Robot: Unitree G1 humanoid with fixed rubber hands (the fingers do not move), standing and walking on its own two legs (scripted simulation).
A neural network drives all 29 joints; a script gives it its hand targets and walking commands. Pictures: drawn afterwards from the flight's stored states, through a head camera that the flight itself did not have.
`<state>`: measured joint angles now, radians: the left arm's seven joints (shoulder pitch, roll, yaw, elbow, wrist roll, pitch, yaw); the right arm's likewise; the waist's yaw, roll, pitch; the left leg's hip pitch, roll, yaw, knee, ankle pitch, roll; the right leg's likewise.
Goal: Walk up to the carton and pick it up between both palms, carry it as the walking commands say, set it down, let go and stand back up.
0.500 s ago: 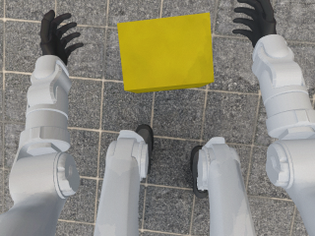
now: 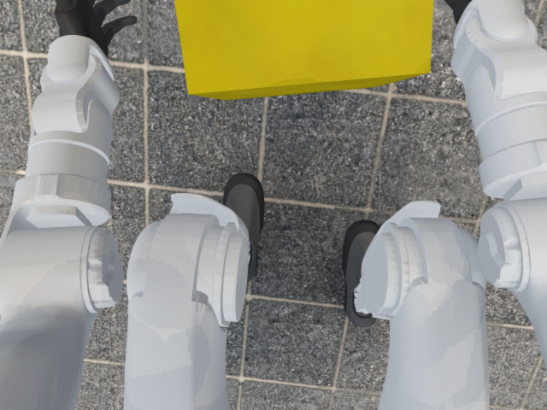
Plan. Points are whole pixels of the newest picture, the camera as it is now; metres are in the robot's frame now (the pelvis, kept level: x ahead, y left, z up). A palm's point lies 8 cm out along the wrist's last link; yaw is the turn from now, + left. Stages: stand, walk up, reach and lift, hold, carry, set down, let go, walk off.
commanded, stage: reach and lift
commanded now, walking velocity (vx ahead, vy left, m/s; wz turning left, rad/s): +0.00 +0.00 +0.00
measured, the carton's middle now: (298, 15) +0.53 +0.05 -0.26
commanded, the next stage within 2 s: none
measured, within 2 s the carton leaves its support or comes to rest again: leaves its support in 1.84 s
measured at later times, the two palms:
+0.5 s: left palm (93, 17) +0.49 +0.27 -0.19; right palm (470, 4) +0.54 -0.13 -0.21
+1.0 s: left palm out of the picture +0.52 +0.22 -0.18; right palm (459, 3) +0.54 -0.12 -0.20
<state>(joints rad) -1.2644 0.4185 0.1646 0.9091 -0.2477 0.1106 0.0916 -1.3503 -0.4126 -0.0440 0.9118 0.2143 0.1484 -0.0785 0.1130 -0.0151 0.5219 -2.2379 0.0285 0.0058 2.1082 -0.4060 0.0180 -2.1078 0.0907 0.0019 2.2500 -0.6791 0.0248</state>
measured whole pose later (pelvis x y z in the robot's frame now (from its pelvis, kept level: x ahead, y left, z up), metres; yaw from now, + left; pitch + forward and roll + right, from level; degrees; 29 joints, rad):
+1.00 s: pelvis +0.01 +0.00 -0.01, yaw -1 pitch +39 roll +0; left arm -1.44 0.35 0.09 1.28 -0.30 -0.06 0.08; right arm -1.37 -0.34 0.08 1.09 0.24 0.02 -0.13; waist 0.10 0.01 0.32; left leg -2.37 0.05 0.01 2.10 -0.41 0.02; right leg -2.27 0.08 0.00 2.23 -0.64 0.02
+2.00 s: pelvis -0.02 +0.00 +0.00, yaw -3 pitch +27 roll +0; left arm -1.41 0.33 0.16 1.02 -0.29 0.15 0.17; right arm -1.44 -0.32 -0.03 1.00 0.18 0.21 -0.15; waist 0.12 -0.03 0.52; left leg -2.19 0.00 -0.03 2.11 -0.39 -0.03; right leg -2.11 0.12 0.00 2.23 -0.60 0.03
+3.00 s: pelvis -0.03 +0.00 +0.08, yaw -3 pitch +25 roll -1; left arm -1.24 0.15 0.44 0.46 0.02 0.43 0.14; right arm -1.30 -0.20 -0.27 0.61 0.00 0.39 -0.08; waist 0.13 -0.04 0.52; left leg -1.92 -0.06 -0.08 1.85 -0.37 -0.07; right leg -1.85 0.16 0.02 1.95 -0.54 0.03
